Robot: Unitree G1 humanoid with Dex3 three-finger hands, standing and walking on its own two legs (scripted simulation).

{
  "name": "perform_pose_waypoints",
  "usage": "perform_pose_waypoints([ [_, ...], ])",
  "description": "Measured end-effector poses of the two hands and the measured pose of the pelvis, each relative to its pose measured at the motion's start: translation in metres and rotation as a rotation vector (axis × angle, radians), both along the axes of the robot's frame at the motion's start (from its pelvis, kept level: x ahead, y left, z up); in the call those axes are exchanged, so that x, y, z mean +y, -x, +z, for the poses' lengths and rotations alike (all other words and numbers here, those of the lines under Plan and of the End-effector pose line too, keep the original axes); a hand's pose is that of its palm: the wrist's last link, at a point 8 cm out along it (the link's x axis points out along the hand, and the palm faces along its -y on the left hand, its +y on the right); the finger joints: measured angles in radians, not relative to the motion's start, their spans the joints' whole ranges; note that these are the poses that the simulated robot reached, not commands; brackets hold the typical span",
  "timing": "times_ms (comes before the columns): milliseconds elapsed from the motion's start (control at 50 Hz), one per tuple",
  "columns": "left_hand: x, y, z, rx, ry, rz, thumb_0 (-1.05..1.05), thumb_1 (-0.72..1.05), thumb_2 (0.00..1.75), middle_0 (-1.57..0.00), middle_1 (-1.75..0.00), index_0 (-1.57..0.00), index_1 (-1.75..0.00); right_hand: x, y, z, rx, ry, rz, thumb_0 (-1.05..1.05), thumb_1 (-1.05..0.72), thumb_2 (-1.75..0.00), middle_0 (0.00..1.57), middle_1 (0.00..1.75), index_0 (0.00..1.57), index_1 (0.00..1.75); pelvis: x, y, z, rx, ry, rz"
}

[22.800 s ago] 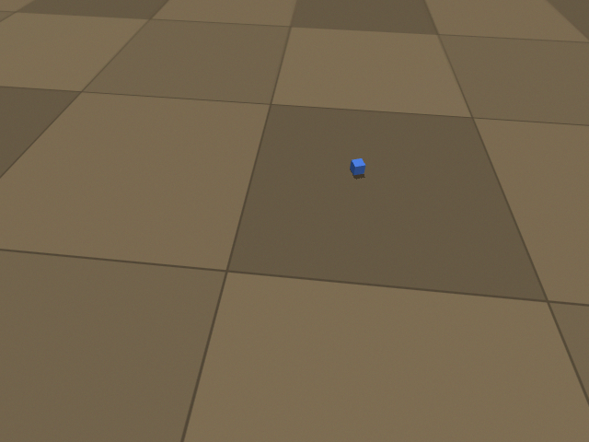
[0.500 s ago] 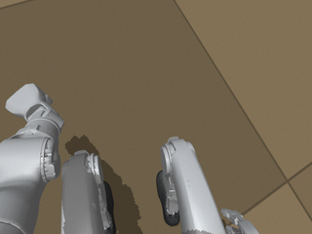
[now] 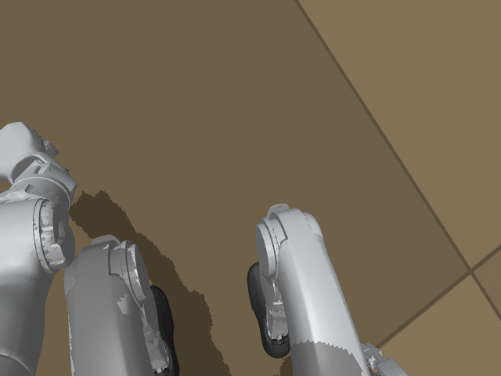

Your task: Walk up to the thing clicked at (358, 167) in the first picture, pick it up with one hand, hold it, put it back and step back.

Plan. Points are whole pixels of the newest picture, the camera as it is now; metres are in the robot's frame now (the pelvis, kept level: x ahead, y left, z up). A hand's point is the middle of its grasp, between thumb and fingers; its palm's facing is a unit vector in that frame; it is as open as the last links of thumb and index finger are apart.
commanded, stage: crouch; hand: left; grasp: from above
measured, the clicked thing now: (37, 173) +0.46 +0.29 -0.19
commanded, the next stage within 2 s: lower in 0.08 s
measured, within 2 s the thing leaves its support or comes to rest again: neither
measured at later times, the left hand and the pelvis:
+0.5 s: hand (55, 175) +0.45 +0.27 -0.21, palm faces -0.33 -0.34 -0.88, open 6.6 cm; pelvis +0.00 +0.00 -0.03, yaw -2 degrees
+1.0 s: hand (68, 177) +0.46 +0.27 -0.26, palm faces -0.31 -0.35 -0.88, open 6.4 cm; pelvis +0.00 +0.01 -0.03, yaw -6 degrees
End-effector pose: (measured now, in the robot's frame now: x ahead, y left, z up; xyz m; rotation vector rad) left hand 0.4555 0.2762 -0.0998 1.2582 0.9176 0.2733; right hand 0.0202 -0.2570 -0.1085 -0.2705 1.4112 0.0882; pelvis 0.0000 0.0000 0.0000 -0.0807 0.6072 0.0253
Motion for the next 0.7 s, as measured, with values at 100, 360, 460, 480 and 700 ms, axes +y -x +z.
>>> perform_pose_waypoints([
  [100, 0.003, -0.001, -0.008, -0.002, 0.003, 0.003, -0.10, 0.31, 0.29, -0.84, -0.28, -1.11, -0.39, 0.003, 0.004, -0.004, 0.012, -0.010, 0.007, 0.00, -0.93, -0.91, 0.20, 0.30, 0.19, 0.30, 0.002, 0.000, -0.006, -0.005, 0.009, -0.003],
  [360, 0.006, -0.002, -0.030, 0.024, -0.013, -0.025, -0.09, 0.26, 0.36, -0.85, -0.28, -1.10, -0.40, 0.003, 0.016, -0.006, 0.047, -0.019, 0.029, 0.00, -0.93, -0.91, 0.20, 0.30, 0.19, 0.30, 0.003, -0.002, -0.020, -0.018, 0.022, -0.007],
  [460, 0.003, -0.002, -0.047, 0.035, 0.003, -0.025, -0.08, 0.25, 0.38, -0.85, -0.29, -1.09, -0.42, 0.002, 0.021, -0.006, 0.065, -0.022, 0.053, 0.00, -0.93, -0.91, 0.19, 0.30, 0.19, 0.30, 0.002, -0.002, -0.025, -0.030, 0.027, -0.013],
  [480, 0.002, -0.002, -0.051, 0.034, 0.009, -0.022, -0.08, 0.25, 0.39, -0.85, -0.29, -1.09, -0.42, 0.002, 0.022, -0.006, 0.069, -0.022, 0.056, 0.00, -0.93, -0.91, 0.19, 0.30, 0.19, 0.30, 0.002, -0.002, -0.027, -0.032, 0.029, -0.014],
  [700, -0.004, -0.010, -0.077, 0.004, 0.005, -0.024, -0.07, 0.24, 0.40, -0.84, -0.30, -1.09, -0.44, 0.007, 0.030, -0.004, 0.108, -0.042, 0.083, 0.00, -0.94, -0.91, 0.19, 0.30, 0.19, 0.30, 0.004, -0.004, -0.034, -0.050, 0.051, -0.030],
])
